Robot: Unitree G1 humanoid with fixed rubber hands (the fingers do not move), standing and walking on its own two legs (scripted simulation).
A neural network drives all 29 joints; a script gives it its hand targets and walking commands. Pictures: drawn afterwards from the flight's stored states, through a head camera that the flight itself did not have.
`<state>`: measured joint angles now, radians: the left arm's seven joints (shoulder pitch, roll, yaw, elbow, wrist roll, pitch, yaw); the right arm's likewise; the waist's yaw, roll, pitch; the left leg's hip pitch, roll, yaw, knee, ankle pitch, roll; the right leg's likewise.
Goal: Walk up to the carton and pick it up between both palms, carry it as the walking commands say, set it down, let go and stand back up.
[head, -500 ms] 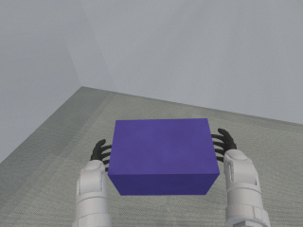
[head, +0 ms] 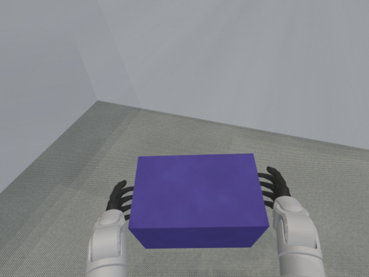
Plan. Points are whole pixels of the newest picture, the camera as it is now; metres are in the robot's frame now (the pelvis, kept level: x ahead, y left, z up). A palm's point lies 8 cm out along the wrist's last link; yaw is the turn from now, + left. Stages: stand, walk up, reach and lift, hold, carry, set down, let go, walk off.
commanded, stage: hold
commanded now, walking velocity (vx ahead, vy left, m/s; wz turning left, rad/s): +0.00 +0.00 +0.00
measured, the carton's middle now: (196, 203) +0.32 -0.01 -0.03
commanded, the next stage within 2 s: carry in 1.02 s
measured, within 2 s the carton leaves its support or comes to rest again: neither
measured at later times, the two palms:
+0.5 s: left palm (111, 212) +0.27 +0.18 +0.04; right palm (280, 197) +0.27 -0.18 +0.05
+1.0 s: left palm (112, 219) +0.26 +0.18 +0.02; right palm (276, 203) +0.27 -0.17 +0.04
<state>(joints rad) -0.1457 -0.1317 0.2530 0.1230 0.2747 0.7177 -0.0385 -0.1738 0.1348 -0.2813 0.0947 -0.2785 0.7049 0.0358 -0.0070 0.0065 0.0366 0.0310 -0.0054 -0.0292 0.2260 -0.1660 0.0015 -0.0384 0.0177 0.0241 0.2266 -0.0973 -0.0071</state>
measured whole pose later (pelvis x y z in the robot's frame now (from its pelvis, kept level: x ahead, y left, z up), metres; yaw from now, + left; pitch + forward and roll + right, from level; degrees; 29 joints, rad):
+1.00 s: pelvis +0.01 +0.01 +0.00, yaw +0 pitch -4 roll +0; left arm -0.07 -0.13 0.22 0.06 0.24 0.73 -0.02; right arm -0.10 0.13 -0.25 0.05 -0.23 0.70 0.02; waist -0.01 0.00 0.02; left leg 0.03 -0.01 -0.03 0.22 -0.17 0.01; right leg -0.03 0.01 0.03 0.19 -0.09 0.00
